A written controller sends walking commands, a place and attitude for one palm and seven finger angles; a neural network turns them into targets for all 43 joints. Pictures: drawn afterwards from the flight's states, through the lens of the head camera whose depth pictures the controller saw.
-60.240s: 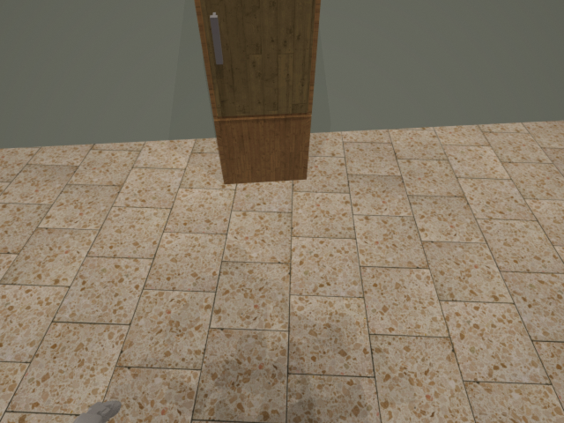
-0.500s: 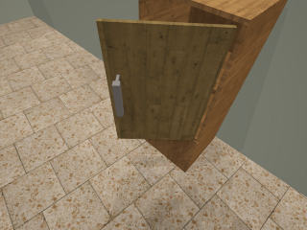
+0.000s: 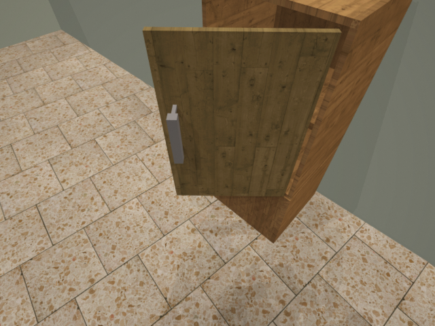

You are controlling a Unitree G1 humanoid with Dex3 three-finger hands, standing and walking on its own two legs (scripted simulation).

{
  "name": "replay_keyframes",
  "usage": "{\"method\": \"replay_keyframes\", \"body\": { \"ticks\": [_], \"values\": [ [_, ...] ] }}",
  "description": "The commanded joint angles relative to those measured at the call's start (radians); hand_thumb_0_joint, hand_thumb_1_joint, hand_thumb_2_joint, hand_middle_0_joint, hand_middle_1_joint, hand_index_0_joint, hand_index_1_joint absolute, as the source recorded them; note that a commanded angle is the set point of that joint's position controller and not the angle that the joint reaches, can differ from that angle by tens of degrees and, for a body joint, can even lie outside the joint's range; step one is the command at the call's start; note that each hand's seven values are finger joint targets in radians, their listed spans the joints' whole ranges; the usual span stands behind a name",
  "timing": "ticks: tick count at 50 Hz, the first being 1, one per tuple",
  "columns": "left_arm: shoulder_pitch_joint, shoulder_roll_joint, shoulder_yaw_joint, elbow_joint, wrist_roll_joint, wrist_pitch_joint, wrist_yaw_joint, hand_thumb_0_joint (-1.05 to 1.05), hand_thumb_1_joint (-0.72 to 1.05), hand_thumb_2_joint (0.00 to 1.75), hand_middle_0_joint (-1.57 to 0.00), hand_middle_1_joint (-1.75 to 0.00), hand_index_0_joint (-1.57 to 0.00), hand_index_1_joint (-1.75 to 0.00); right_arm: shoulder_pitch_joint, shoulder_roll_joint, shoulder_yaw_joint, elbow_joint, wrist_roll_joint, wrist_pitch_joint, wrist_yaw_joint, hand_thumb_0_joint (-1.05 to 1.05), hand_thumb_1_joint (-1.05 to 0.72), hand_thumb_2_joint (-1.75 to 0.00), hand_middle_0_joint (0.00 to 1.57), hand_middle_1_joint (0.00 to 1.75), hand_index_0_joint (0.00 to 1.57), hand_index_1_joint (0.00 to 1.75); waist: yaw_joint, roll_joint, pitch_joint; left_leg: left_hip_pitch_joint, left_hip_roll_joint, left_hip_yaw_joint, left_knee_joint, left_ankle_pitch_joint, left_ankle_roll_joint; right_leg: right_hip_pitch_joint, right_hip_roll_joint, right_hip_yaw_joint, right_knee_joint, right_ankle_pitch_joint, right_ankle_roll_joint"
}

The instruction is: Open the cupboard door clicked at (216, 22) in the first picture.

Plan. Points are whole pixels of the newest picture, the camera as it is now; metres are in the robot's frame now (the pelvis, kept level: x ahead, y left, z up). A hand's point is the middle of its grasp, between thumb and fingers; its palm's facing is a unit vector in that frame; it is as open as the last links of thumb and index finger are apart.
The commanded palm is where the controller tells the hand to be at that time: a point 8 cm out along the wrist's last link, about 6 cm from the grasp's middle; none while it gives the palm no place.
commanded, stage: look again from close up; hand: left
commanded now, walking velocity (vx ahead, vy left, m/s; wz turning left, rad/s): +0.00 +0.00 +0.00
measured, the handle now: (176, 134) +0.57 +0.14 -0.01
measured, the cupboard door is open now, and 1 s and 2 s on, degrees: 42 42 42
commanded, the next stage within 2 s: raise the hand with hooked fingers in 0.30 s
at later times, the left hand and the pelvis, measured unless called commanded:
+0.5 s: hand out of the picture +0.11 +0.16 -0.12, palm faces +0.17 -0.96 -0.24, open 7.3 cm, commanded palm +0.12 +0.20 -0.06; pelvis +0.01 -0.04 +0.00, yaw -1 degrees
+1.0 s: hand (136, 308) +0.16 +0.15 -0.03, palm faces +0.15 -0.98 -0.10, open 9.7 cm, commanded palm +0.15 +0.21 -0.04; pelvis -0.03 -0.08 -0.09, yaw +3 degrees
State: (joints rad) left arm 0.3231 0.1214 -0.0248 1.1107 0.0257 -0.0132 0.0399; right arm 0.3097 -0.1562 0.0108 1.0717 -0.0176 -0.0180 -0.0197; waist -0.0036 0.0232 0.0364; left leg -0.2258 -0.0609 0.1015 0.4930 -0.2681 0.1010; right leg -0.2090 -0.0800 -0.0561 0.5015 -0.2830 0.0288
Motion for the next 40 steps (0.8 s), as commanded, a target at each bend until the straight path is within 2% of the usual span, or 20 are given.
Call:
{"method": "replay_keyframes", "body": {
  "ticks": [1,8,19,20,21,22,23,24,25,26,27,28,29,30,31,32,33,35,38,40],
  "values": [
    [0.064,0.082,0.013,-0.032,-0.008,-0.018,0.005,0.0,0.9,0.9,-0.2,-0.3,-0.2,-0.3,0.039,-0.1,-0.018,-0.06,0.005,-0.022,-0.004,0.0,-0.9,-0.9,0.2,0.3,0.2,0.3,0.0,-0.073,0.03,-0.025,0.165,-0.197,-0.164,0.042,-0.042,-0.022,-0.018,0.055,-0.056,0.044,-0.06],
    [0.053,0.112,0.018,-0.042,-0.007,-0.015,0.003,0.0,0.9,0.9,-0.2,-0.3,-0.2,-0.3,0.025,-0.113,-0.015,-0.04,0.007,-0.024,-0.002,0.0,-0.9,-0.9,0.2,0.3,0.2,0.3,0.005,-0.059,0.061,-0.028,0.157,-0.166,-0.177,0.056,-0.044,-0.017,-0.028,0.074,-0.079,0.07,-0.054],
    [0.03,0.144,0.024,-0.049,-0.012,-0.019,0.003,0.0,0.9,0.9,-0.2,-0.3,-0.2,-0.3,-0.009,-0.113,-0.012,-0.003,0.008,-0.027,-0.006,0.0,-0.9,-0.9,0.2,0.3,0.2,0.3,0.009,-0.047,0.01,0.034,0.156,-0.132,-0.134,0.194,-0.053,0.028,-0.041,0.092,-0.101,0.194,-0.056],
    [0.082,0.151,0.023,-0.018,-0.002,-0.02,0.039,0.0,0.9,0.9,-0.2,-0.3,-0.2,-0.3,-0.066,-0.14,-0.017,-0.069,0.018,-0.021,-0.001,0.0,-0.9,-0.9,0.2,0.3,0.2,0.3,0.027,-0.123,0.032,-0.011,0.19,-0.122,0.026,0.3,-0.083,-0.008,-0.07,0.12,-0.097,0.39,-0.045],
    [-0.683,0.402,0.2,-1.578,-0.191,-0.231,0.041,0.0,0.88,0.89,-0.2,-0.32,-0.2,-0.32,-0.035,-0.294,-0.051,-0.414,0.064,-0.159,-0.039,0.0,-0.9,-0.9,0.2,0.3,0.2,0.3,-0.094,0.1,-0.473,0.252,0.085,-0.144,-0.06,0.408,-0.102,0.027,0.048,0.012,0.006,0.358,-0.061],
    [-0.217,0.318,0.163,-1.311,-0.116,-0.179,0.069,0.0,0.85,0.88,-0.2,-0.33,-0.2,-0.33,-0.121,-0.199,-0.014,-0.354,0.056,-0.251,-0.069,0.0,-0.9,-0.9,0.2,0.3,0.2,0.3,0.011,0.259,-0.427,0.326,0.135,-0.134,-0.088,0.539,-0.114,-0.035,0.069,0.011,0.072,0.12,-0.073],
    [-0.17,0.259,0.129,-1.193,-0.131,-0.127,0.113,0.0,0.83,0.87,-0.21,-0.34,-0.21,-0.34,-0.108,-0.197,-0.027,-0.284,0.059,-0.27,-0.069,0.0,-0.9,-0.9,0.2,0.3,0.2,0.3,-0.005,0.27,-0.34,0.216,0.127,-0.129,-0.088,0.45,-0.142,-0.07,0.058,-0.008,0.086,0.02,-0.06],
    [0.098,0.002,-0.015,-1.005,-0.152,-0.037,0.106,0.0,0.81,0.86,-0.21,-0.36,-0.21,-0.36,-0.075,-0.148,-0.033,-0.281,0.068,-0.267,-0.055,0.0,-0.9,-0.9,0.2,0.3,0.2,0.3,-0.028,0.153,-0.179,0.135,0.133,-0.149,-0.108,0.336,-0.13,-0.135,0.062,-0.023,0.068,-0.009,-0.049],
    [-0.059,0.04,0.013,-1.175,-0.193,-0.074,0.088,0.0,0.78,0.85,-0.21,-0.37,-0.21,-0.37,-0.106,-0.203,-0.04,-0.365,0.071,-0.277,-0.048,0.0,-0.9,-0.9,0.2,0.3,0.2,0.3,-0.03,0.124,-0.058,0.03,0.117,-0.158,-0.08,0.228,-0.116,-0.14,0.054,-0.032,0.046,0.023,-0.05],
    [-0.072,0.107,0.077,-1.17,-0.182,-0.125,0.071,0.0,0.76,0.84,-0.21,-0.39,-0.21,-0.39,-0.115,-0.228,-0.057,-0.384,0.059,-0.29,-0.047,0.0,-0.9,-0.9,0.2,0.3,0.2,0.3,-0.045,0.085,-0.065,-0.01,0.101,-0.155,-0.021,0.164,-0.109,-0.17,0.058,-0.039,0.022,0.048,-0.052],
    [-0.037,0.129,0.125,-1.086,-0.17,-0.175,0.053,0.0,0.74,0.83,-0.21,-0.4,-0.21,-0.4,-0.113,-0.232,-0.063,-0.399,0.039,-0.291,-0.047,0.0,-0.9,-0.9,0.2,0.3,0.2,0.3,-0.05,-0.017,-0.018,-0.094,0.083,-0.155,0.034,0.113,-0.104,-0.232,0.066,-0.056,0.035,0.034,-0.052],
    [0.064,0.126,0.172,-0.97,-0.176,-0.223,0.022,0.0,0.71,0.82,-0.21,-0.42,-0.21,-0.42,-0.111,-0.232,-0.074,-0.417,0.036,-0.283,-0.041,0.0,-0.9,-0.9,0.2,0.3,0.2,0.3,-0.029,-0.117,-0.005,-0.164,0.073,-0.145,0.083,0.096,-0.105,-0.267,0.071,-0.066,0.058,0.013,-0.052],
    [0.187,0.065,0.167,-0.869,-0.195,-0.283,-0.025,0.0,0.69,0.81,-0.22,-0.43,-0.22,-0.43,-0.124,-0.22,-0.08,-0.44,0.03,-0.278,-0.03,0.0,-0.9,-0.9,0.2,0.3,0.2,0.3,0.0,-0.25,-0.011,-0.237,0.073,-0.139,0.135,0.082,-0.109,-0.327,0.082,-0.08,0.113,-0.012,-0.051],
    [0.271,0.03,0.164,-0.832,-0.221,-0.353,-0.083,0.0,0.67,0.8,-0.22,-0.45,-0.22,-0.45,-0.156,-0.216,-0.088,-0.469,0.024,-0.281,-0.019,0.0,-0.9,-0.9,0.2,0.3,0.2,0.3,0.031,-0.331,-0.029,-0.316,0.066,-0.125,0.194,0.066,-0.109,-0.37,0.084,-0.074,0.171,-0.01,-0.049],
    [0.342,0.04,0.2,-0.835,-0.246,-0.425,-0.146,0.0,0.64,0.79,-0.22,-0.47,-0.22,-0.47,-0.17,-0.214,-0.102,-0.488,0.021,-0.283,-0.008,0.0,-0.9,-0.9,0.2,0.3,0.2,0.3,0.057,-0.358,-0.093,-0.369,0.058,-0.11,0.243,0.072,-0.113,-0.37,0.084,-0.065,0.228,0.029,-0.049],
    [0.371,0.055,0.221,-0.852,-0.268,-0.493,-0.214,0.0,0.62,0.78,-0.22,-0.48,-0.22,-0.48,-0.185,-0.216,-0.112,-0.516,0.022,-0.284,0.003,0.0,-0.9,-0.9,0.2,0.3,0.2,0.3,0.074,-0.348,-0.146,-0.414,0.047,-0.096,0.285,0.084,-0.117,-0.353,0.08,-0.05,0.274,0.083,-0.05],
    [0.387,0.115,0.285,-0.817,-0.283,-0.541,-0.282,0.0,0.6,0.77,-0.22,-0.5,-0.22,-0.5,-0.191,-0.219,-0.119,-0.539,0.03,-0.281,0.016,0.0,-0.9,-0.9,0.2,0.3,0.2,0.3,0.092,-0.262,-0.171,-0.433,0.036,-0.086,0.315,0.096,-0.124,-0.331,0.066,-0.02,0.305,0.144,-0.056],
    [0.33,0.171,0.329,-0.826,-0.308,-0.601,-0.393,0.0,0.55,0.75,-0.22,-0.53,-0.22,-0.53,-0.212,-0.224,-0.121,-0.592,0.04,-0.283,0.023,0.0,-0.9,-0.9,0.2,0.3,0.2,0.3,0.081,-0.11,-0.244,-0.47,0.023,-0.058,0.389,0.096,-0.123,-0.336,0.053,0.018,0.364,0.181,-0.059],
    [0.136,0.276,0.415,-1.0,-0.345,-0.583,-0.415,0.0,0.48,0.72,-0.23,-0.57,-0.23,-0.57,-0.213,-0.216,-0.116,-0.65,0.045,-0.268,0.004,0.0,-0.9,-0.9,0.2,0.3,0.2,0.3,0.076,-0.036,-0.34,-0.561,0.014,-0.043,0.479,0.017,-0.106,-0.345,0.037,0.118,0.374,0.059,-0.039],
    [-0.004,0.3,0.434,-1.174,-0.356,-0.624,-0.384,0.0,0.43,0.7,-0.23,-0.6,-0.23,-0.6,-0.194,-0.196,-0.11,-0.67,0.041,-0.272,-0.008,0.0,-0.9,-0.9,0.2,0.3,0.2,0.3,0.05,0.06,-0.404,-0.549,0.034,-0.063,0.515,-0.002,-0.093,-0.388,0.038,0.155,0.371,-0.024,-0.035]
  ]
}}
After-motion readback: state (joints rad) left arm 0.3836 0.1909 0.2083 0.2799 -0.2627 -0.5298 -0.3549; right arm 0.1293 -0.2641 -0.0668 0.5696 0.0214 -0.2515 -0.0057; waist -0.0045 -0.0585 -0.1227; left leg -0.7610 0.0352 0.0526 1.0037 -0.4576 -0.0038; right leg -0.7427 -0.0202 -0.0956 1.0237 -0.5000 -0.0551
